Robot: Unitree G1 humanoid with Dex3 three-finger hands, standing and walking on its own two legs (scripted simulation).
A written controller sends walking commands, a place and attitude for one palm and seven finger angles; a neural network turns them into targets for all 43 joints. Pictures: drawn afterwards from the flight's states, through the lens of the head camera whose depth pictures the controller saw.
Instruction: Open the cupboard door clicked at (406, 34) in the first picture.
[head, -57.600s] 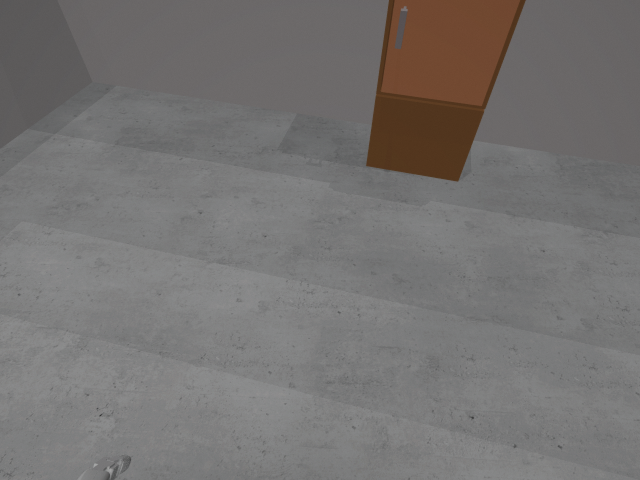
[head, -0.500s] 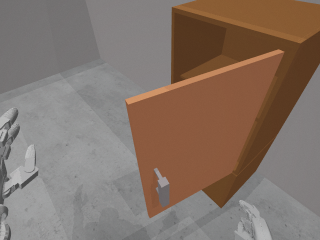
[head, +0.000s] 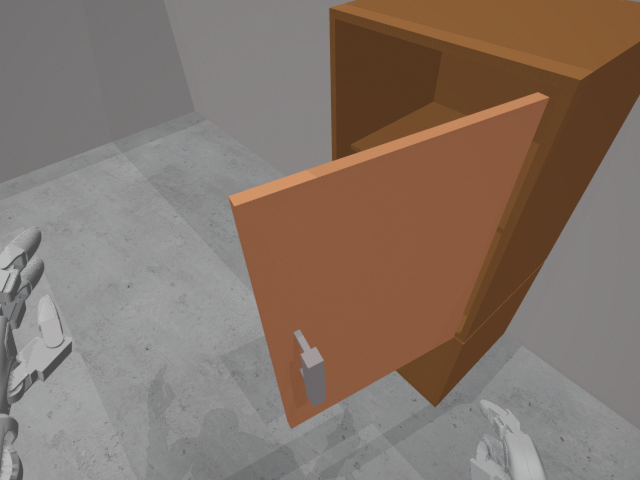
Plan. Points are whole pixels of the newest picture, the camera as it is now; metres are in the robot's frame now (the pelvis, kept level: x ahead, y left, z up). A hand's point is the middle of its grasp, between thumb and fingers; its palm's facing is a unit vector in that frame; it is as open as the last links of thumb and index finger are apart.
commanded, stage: step back with the hand held close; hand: left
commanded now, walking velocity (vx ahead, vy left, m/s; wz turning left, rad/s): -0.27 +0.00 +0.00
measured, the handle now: (308, 367) +0.30 +0.06 -0.07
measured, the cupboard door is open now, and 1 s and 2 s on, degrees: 77 77 77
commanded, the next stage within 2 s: stop stepping back and stand still in 0.96 s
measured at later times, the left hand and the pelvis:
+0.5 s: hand (1, 406) +0.13 +0.29 +0.15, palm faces +0.37 -0.79 -0.49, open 7.4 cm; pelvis -0.07 +0.03 -0.01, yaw -1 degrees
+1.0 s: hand out of the picture +0.01 +0.34 +0.16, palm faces +0.55 -0.72 -0.41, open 7.4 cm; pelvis -0.17 +0.05 -0.02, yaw +7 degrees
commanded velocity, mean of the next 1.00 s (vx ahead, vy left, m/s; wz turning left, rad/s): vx -0.31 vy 0.00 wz -0.04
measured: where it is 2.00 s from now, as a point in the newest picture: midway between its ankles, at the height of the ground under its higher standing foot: outside the picture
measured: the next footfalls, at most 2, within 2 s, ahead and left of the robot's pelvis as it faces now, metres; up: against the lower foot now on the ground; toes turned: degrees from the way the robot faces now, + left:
left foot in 0.94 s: -0.06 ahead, +0.14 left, +0.00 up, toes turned +7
right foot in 1.34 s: -0.36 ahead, -0.07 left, +0.00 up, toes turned -4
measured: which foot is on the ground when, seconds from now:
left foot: down 0.00-0.80, up 0.82-0.92, down 0.94-1.00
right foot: down 0.00-0.94, up 0.96-1.00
